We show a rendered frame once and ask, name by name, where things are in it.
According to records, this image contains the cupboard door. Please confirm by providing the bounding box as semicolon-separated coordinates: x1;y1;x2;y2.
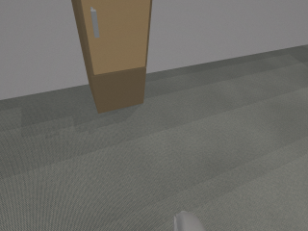
81;0;150;75

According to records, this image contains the handle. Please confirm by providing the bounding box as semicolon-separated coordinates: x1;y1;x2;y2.
90;7;100;38

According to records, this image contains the right robot thigh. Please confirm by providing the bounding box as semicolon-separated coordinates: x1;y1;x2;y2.
172;212;206;231

